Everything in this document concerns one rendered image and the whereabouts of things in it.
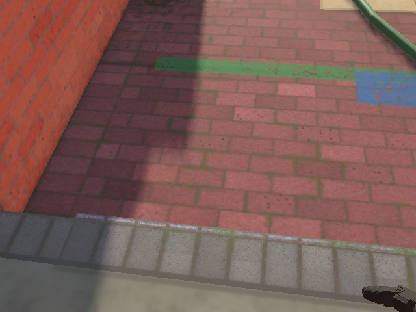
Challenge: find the robot right hand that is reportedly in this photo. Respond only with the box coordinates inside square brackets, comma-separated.
[362, 285, 416, 312]

